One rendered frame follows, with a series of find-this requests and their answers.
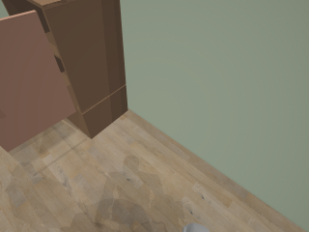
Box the right robot thigh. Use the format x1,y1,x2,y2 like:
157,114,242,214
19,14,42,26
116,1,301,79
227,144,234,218
183,222,210,232

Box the cupboard door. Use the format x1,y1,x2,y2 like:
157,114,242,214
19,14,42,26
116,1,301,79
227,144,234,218
0,10,76,152

